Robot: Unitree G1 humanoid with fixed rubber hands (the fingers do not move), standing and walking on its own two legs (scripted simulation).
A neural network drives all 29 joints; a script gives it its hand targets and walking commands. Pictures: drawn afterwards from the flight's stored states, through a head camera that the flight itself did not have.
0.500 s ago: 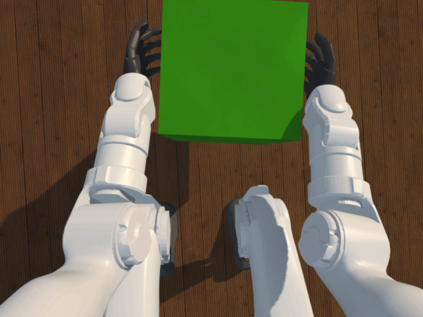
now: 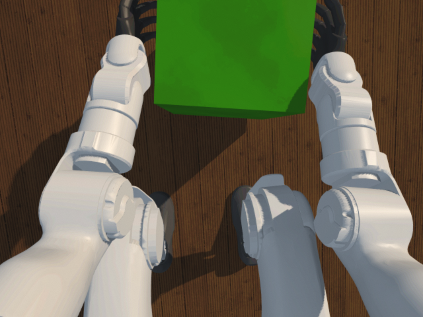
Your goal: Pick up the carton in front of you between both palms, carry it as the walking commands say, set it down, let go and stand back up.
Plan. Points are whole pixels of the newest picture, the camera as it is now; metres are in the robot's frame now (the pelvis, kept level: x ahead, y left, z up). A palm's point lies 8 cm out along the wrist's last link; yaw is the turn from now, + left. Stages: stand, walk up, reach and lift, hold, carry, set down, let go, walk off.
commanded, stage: set down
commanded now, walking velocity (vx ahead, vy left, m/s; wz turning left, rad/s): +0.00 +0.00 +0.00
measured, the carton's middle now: (226, 58) +0.52 -0.07 -0.22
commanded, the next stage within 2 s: none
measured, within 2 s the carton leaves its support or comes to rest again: rests again in 0.32 s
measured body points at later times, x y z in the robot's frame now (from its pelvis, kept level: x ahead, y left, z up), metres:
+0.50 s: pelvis -0.01 +0.01 -0.01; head +0.35 -0.02 +0.26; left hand +0.55 +0.08 -0.18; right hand +0.50 -0.23 -0.18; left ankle +0.11 +0.12 -0.34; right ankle +0.10 -0.11 -0.34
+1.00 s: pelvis -0.01 +0.00 -0.01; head +0.35 -0.02 +0.24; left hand +0.55 +0.10 -0.20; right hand +0.49 -0.24 -0.20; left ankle +0.11 +0.12 -0.34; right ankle +0.10 -0.11 -0.34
